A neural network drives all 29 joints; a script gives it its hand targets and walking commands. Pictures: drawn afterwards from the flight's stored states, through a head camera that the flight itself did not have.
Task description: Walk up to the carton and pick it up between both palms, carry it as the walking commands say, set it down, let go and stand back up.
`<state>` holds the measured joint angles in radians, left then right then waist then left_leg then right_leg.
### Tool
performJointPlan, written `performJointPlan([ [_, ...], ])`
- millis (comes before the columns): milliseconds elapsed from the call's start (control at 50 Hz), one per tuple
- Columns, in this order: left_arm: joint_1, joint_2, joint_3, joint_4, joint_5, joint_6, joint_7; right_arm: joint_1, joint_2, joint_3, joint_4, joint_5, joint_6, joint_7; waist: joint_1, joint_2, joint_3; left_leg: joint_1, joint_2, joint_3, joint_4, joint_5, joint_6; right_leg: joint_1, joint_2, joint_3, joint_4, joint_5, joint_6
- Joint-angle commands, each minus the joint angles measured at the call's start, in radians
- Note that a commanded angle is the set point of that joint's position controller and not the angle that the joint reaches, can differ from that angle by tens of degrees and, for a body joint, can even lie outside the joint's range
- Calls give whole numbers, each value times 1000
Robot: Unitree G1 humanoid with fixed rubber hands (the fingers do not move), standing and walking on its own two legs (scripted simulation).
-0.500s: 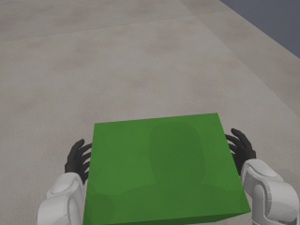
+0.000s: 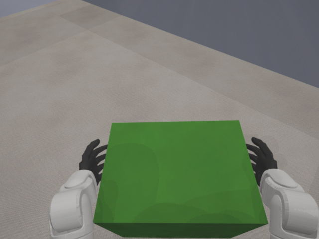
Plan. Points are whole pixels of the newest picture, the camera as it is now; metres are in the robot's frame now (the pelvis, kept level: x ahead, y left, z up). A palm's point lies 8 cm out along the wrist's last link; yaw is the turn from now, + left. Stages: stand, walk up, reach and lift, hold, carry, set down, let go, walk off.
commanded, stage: carry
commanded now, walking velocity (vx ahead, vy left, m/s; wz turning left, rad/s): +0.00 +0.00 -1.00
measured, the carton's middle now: (175, 184) +0.26 -0.02 +0.00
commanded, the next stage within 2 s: none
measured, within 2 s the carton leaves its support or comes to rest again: neither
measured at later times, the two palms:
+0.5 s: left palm (135, 154) +0.29 +0.07 +0.11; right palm out of the picture +0.11 -0.27 +0.13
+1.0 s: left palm (237, 191) +0.20 -0.14 +0.08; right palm out of the picture -0.10 -0.36 +0.08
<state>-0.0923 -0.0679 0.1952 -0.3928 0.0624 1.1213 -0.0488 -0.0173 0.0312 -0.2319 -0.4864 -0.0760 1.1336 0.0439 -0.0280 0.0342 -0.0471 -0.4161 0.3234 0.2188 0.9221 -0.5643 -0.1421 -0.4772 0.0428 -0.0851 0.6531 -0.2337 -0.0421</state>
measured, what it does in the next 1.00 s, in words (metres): walks backwards, turning right: left foot, then right foot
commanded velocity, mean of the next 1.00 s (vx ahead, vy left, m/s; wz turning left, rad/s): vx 0.00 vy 0.00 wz -1.00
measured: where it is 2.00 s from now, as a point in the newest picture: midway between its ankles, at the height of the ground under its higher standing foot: outside the picture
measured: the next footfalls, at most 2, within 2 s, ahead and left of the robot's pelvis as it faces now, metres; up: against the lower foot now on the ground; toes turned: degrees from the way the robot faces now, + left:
left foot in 0.32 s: +0.06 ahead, +0.09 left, +0.00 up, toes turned -15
right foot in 0.72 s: -0.09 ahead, -0.17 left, +0.00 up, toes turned -47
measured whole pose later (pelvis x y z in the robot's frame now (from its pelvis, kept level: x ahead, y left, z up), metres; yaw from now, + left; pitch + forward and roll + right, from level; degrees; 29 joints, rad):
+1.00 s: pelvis -0.09 -0.05 +0.01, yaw -56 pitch +4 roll +0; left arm 0.03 -0.08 0.22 -0.53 0.07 1.11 -0.05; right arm -0.01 0.05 -0.20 -0.48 -0.04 1.10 0.05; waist 0.00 -0.02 0.00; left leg -0.54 0.06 0.01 0.96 -0.46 -0.10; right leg -0.45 0.14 0.11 0.62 -0.21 -0.07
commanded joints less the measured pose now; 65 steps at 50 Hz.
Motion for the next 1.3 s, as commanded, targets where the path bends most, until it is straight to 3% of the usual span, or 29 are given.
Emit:
performJointPlan([
  [0,-276,-721,-769,-141,-319,11,-149,-459,754,877,-105,408,8,211,44,-223,-334,-286,-133,-156,275,-125,-6,474,-313,454,-137,695,-149],
  [20,-292,-725,-773,-180,-319,4,-145,-461,776,877,-102,425,1,214,42,-161,-321,-269,-133,-189,241,-25,-3,432,-274,412,-144,594,-125],
  [60,-311,-740,-785,-239,-328,-8,-139,-484,797,886,-138,443,-14,208,41,-168,-328,-218,-160,-201,191,78,4,376,-231,386,-168,459,-106],
  [220,-262,-658,-809,-262,-345,-3,-167,-351,727,820,-109,354,-24,162,39,-196,-313,-49,-322,-227,-114,113,72,290,-192,568,-278,250,-96],
  [280,-285,-653,-822,-243,-349,8,-175,-321,717,794,-73,332,-21,161,24,-219,-291,202,-367,-170,-428,129,108,153,-112,517,-321,193,-10],
  [300,-293,-652,-823,-230,-348,13,-177,-296,717,786,-52,322,-18,161,4,-195,-285,385,-330,-148,-613,221,130,36,-48,428,-306,99,65],
  [320,-287,-659,-832,-231,-352,20,-182,-266,700,779,-33,308,-17,161,-9,44,-259,491,-122,-338,-745,180,192,-146,63,272,-136,-106,134],
  [340,-338,-683,-848,-264,-370,21,-183,-282,712,775,-43,314,-18,165,-1,328,-256,368,205,-600,-720,272,319,-212,73,148,322,-286,118],
  [360,-388,-673,-824,-243,-361,20,-186,-326,716,784,-65,320,-15,161,20,188,-178,295,228,-500,-687,444,330,-227,-31,154,492,-257,92],
  [380,-382,-660,-796,-212,-362,22,-191,-355,710,796,-74,322,-8,163,22,59,-153,235,152,-376,-647,524,298,-185,-44,156,568,-205,82],
  [400,-369,-674,-791,-192,-364,23,-188,-380,707,806,-97,328,-3,165,23,20,-133,221,87,-270,-624,541,255,-186,-50,138,590,-153,86],
  [460,-366,-663,-779,-142,-357,38,-173,-366,676,772,-63,316,12,168,17,118,-101,250,11,-101,-568,670,200,-187,-38,48,491,-146,114],
  [540,-388,-676,-774,-104,-352,49,-159,-371,676,764,-37,334,23,173,-3,193,-122,295,60,-34,-514,800,200,-132,-42,-50,246,-207,102],
  [640,-358,-698,-768,-124,-346,46,-145,-398,704,801,-81,356,17,181,-7,296,-227,324,127,30,-349,865,129,46,1,-87,-7,-139,64],
  [680,-309,-707,-760,-119,-331,38,-144,-394,705,820,-86,361,20,187,36,115,-258,117,85,66,-107,657,49,314,-26,28,-279,108,53],
  [700,-273,-721,-749,-97,-320,36,-143,-426,702,840,-97,361,23,192,48,-89,-234,-128,12,27,53,48,20,456,-180,273,-290,355,7],
  [720,-225,-688,-715,-48,-278,34,-146,-428,723,854,-91,365,31,201,53,-413,-288,-378,-133,-20,216,-243,-26,575,-413,610,-173,879,-157],
  [740,-283,-718,-766,-114,-310,20,-150,-467,762,887,-102,391,15,205,49,-286,-338,-359,-129,-146,312,-191,-7,591,-352,525,-106,944,-183],
  [780,-299,-739,-784,-177,-319,6,-147,-469,799,901,-108,423,1,209,44,-160,-332,-342,-131,-194,291,-44,6,509,-279,414,-100,765,-138],
  [900,-272,-683,-801,-274,-339,-7,-153,-400,762,871,-144,397,-23,172,41,-147,-316,-168,-226,-213,133,102,31,341,-216,485,-176,423,-134],
  [1060,-279,-650,-813,-204,-342,22,-182,-343,724,810,-61,329,-11,160,33,-211,-236,136,-370,-193,-367,119,97,205,-117,582,-271,299,-61],
  [1080,-286,-653,-815,-192,-341,25,-182,-331,724,801,-43,324,-8,161,19,-204,-246,278,-347,-174,-525,180,108,133,-75,530,-269,225,-2],
  [1100,-288,-655,-816,-188,-342,30,-184,-316,713,793,-29,317,-5,162,3,-80,-254,445,-195,-278,-687,215,154,-20,10,417,-188,14,81],
  [1120,-312,-681,-830,-208,-358,36,-189,-299,727,779,-9,314,-5,166,2,327,-244,386,157,-624,-728,244,289,-135,125,235,238,-270,95],
  [1140,-386,-683,-826,-223,-358,35,-189,-337,724,778,-35,321,-2,168,25,252,-171,309,271,-576,-708,460,333,-215,-2,201,464,-260,81],
  [1160,-383,-671,-791,-186,-362,36,-196,-359,732,782,-38,315,2,167,29,77,-143,238,187,-447,-678,518,301,-145,-38,208,534,-195,75],
  [1180,-382,-694,-789,-168,-373,33,-196,-401,735,799,-67,327,2,168,30,4,-124,209,116,-325,-648,511,253,-133,-45,186,562,-134,78],
  [1220,-365,-696,-772,-136,-360,38,-183,-403,709,785,-60,322,11,170,29,53,-104,223,27,-174,-608,531,199,-127,-36,128,533,-86,96],
  [1280,-384,-679,-767,-104,-357,52,-167,-393,672,749,-16,318,27,173,21,159,-92,264,33,-85,-555,680,182,-117,-34,26,394,-146,106],
])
